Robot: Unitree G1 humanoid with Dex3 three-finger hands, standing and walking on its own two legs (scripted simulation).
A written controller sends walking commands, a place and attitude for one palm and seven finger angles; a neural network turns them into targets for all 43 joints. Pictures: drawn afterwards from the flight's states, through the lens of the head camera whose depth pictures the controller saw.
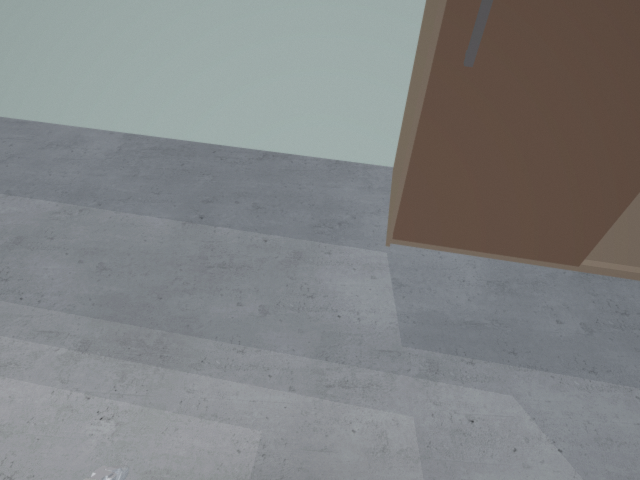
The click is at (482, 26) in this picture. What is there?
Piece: wardrobe's sliding door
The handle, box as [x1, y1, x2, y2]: [464, 0, 492, 66]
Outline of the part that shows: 492,0 481,1 469,45 465,53 464,65 472,66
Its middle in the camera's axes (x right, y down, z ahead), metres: +0.40 -0.54 +0.98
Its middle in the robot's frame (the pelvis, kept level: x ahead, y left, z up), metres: +1.13 -0.34 +0.13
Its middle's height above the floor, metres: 0.90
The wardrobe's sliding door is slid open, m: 0.00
